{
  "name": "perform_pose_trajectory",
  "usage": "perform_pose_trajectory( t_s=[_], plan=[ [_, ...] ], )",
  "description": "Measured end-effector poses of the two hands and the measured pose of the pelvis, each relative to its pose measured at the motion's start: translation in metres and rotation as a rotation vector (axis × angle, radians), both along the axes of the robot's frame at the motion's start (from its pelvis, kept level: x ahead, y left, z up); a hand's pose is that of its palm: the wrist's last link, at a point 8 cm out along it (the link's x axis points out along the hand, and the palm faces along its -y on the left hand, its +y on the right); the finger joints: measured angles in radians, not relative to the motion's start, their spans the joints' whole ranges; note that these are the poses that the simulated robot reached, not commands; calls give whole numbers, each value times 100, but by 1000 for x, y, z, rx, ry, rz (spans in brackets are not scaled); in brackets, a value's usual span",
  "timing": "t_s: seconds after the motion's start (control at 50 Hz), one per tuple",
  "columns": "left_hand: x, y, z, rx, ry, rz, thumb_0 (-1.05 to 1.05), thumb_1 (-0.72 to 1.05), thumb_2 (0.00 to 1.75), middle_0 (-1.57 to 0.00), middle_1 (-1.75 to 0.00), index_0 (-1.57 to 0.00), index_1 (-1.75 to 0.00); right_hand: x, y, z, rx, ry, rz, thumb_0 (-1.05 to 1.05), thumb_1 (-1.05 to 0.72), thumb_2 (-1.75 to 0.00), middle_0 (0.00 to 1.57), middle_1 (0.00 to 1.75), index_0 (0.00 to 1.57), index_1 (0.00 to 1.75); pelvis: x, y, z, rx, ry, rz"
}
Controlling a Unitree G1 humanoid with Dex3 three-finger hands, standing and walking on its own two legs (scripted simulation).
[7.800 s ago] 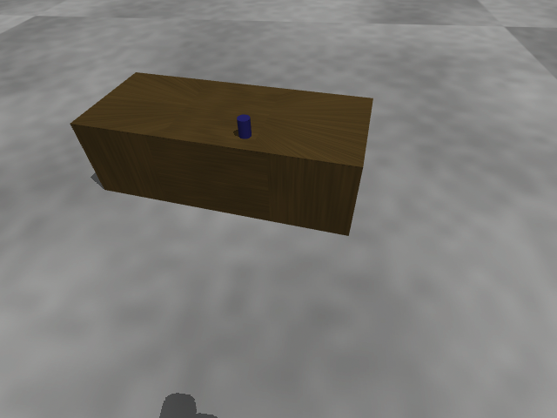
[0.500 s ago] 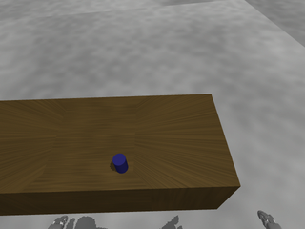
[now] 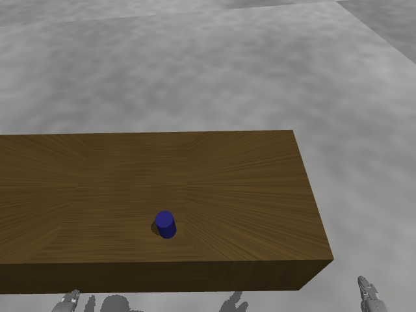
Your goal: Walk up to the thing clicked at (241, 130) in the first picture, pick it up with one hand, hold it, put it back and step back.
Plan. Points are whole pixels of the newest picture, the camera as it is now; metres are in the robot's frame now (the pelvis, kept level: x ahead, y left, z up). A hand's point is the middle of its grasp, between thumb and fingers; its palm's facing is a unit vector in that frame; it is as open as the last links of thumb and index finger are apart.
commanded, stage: go down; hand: left
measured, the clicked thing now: (166, 225) +0.45 +0.16 -0.29
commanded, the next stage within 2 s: none
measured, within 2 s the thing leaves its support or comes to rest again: neither
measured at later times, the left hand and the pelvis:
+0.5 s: hand out of the picture +0.16 +0.26 -0.11, palm faces +0.05 -0.95 -0.31, open 17.2 cm; pelvis +0.01 +0.00 -0.01, yaw +1 degrees
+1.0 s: hand (68, 264) +0.25 +0.30 -0.05, palm faces +0.12 -0.96 -0.26, open 17.3 cm; pelvis +0.00 +0.00 -0.01, yaw +1 degrees
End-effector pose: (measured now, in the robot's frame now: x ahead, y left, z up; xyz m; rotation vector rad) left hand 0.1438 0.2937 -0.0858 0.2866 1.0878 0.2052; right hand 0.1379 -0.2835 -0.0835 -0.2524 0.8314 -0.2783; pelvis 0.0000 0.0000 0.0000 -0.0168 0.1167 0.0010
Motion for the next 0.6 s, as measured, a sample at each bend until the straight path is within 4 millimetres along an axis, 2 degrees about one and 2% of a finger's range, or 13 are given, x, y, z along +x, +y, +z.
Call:
perform_pose_trajectory(
  t_s=[0.16, 0.6],
  plan=[
    [5, 1, 5, -10, -8, -1, -1, -39, 8, -8, -4, -6, -5, 11, 6, 4, 9, -44, 10, -1, 43, -7, 6, 5, 6, 5, 7, 0, -1, -2, 3, 4],
    [5, 11, 15, -22, -65, 6, -1, -51, 7, -8, -4, -7, -5, 15, 14, 13, 12, -114, 45, -1, 49, -5, 6, 5, 6, 5, 10, -3, -7, -3, 10, 12]
  ],
)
